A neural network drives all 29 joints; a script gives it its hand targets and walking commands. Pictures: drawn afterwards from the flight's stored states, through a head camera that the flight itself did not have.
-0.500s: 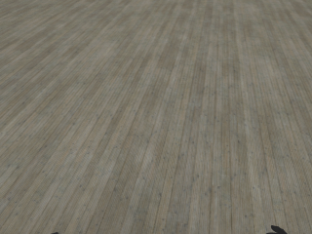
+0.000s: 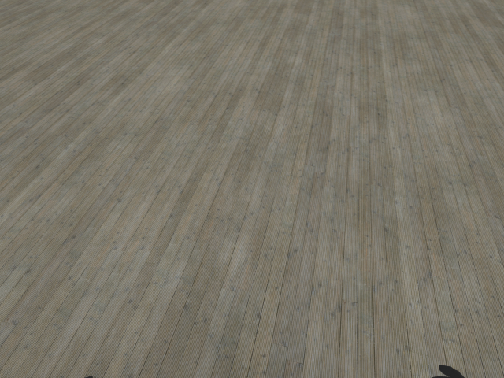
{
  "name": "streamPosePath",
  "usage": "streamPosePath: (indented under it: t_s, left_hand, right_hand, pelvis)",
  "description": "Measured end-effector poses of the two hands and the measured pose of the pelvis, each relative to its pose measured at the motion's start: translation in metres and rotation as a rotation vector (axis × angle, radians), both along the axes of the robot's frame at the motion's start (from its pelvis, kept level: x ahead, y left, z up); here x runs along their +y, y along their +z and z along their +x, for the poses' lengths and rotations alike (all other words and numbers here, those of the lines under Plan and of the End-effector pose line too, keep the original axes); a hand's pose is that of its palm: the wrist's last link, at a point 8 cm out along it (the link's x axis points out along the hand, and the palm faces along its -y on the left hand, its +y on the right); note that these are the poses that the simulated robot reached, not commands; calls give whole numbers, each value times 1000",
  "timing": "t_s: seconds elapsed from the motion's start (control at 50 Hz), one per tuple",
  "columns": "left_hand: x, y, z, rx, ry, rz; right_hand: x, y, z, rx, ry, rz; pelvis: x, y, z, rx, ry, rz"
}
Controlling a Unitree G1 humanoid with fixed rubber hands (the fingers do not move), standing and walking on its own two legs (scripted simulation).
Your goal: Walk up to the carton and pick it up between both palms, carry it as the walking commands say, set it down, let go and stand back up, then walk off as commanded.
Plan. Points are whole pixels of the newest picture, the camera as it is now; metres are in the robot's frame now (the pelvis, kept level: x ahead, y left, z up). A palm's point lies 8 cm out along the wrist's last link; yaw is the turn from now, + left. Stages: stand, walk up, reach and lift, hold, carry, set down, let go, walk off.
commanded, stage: walk up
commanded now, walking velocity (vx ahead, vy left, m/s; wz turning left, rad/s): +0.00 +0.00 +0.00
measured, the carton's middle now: out of the picture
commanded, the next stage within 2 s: none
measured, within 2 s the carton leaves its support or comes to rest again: neither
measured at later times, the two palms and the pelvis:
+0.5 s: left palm out of the picture +0.16 +0.21 -0.13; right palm out of the picture -0.05 -0.30 -0.15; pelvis -0.03 -0.02 -0.02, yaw -16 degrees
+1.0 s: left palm (199, 319) +0.27 +0.12 -0.13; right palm out of the picture -0.11 -0.31 -0.11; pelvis +0.03 -0.06 -0.01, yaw -29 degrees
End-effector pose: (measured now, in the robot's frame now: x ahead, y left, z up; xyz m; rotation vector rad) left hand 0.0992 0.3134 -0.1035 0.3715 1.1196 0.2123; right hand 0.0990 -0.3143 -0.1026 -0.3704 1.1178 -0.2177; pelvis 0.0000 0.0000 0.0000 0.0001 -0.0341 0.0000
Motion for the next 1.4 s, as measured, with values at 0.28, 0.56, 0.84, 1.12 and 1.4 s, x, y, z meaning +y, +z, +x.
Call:
streamPosePath:
  t_s: [0.28,0.56,0.84,1.12,1.4]
  left_hand:
    - [-12,-30,3,97,-41,-77]
    - [-117,-19,63,-2,-322,-89]
    - [-127,-15,70,48,-376,-108]
    - [-293,-14,244,-108,-693,-301]
    - [-438,-43,292,4,-780,-169]
  right_hand:
    - [30,-14,-49,3,-118,19]
    - [1,-54,-159,97,-388,124]
    - [-22,-8,-128,-86,-438,82]
    - [26,4,-259,263,-785,76]
    - [-124,-42,-143,81,-831,161]
  pelvis:
    - [15,-12,-14,28,-134,-7]
    - [-25,-21,-33,17,-309,7]
    - [-44,-3,-10,51,-449,33]
    - [-96,-7,61,61,-560,-14]
    - [-237,-28,131,59,-694,2]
